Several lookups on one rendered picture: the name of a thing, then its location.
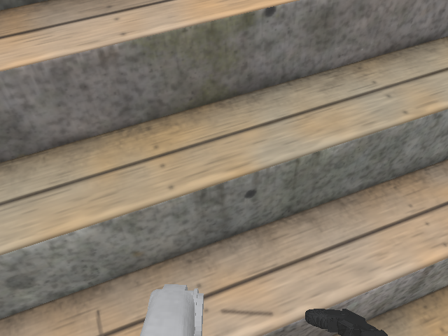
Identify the robot right hand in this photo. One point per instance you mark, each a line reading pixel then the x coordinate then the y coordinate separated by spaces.
pixel 345 322

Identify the robot left shin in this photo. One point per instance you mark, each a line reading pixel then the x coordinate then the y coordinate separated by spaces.
pixel 151 295

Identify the left robot thigh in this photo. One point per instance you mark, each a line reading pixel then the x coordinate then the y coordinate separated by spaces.
pixel 174 311

